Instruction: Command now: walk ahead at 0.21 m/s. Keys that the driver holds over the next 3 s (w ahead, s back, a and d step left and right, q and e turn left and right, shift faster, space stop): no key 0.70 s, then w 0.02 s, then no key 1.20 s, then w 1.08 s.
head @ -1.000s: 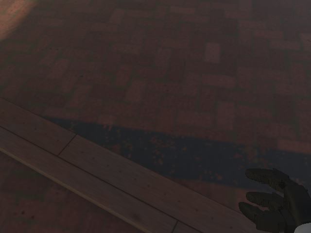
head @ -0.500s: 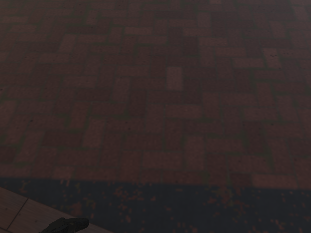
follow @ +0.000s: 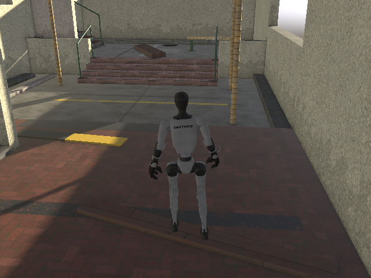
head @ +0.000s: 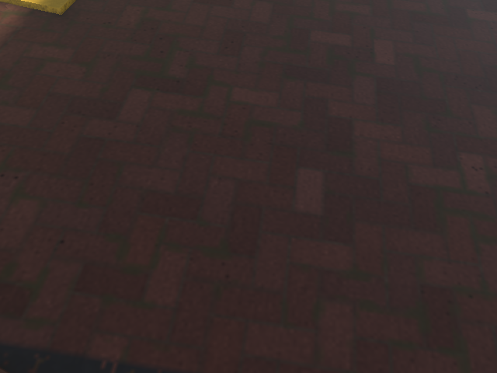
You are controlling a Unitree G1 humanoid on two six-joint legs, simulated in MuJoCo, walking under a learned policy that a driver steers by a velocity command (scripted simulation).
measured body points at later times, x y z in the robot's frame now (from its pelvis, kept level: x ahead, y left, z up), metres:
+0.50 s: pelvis +0.06 +0.01 +0.01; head +0.06 +0.01 +0.46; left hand +0.15 +0.27 -0.12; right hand +0.19 -0.24 -0.12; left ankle +0.09 +0.10 -0.73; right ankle +0.06 -0.12 -0.73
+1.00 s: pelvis +0.07 +0.03 +0.01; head +0.07 +0.03 +0.46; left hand +0.10 +0.28 -0.14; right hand +0.15 -0.22 -0.13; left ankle +0.09 +0.10 -0.73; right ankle +0.06 -0.12 -0.73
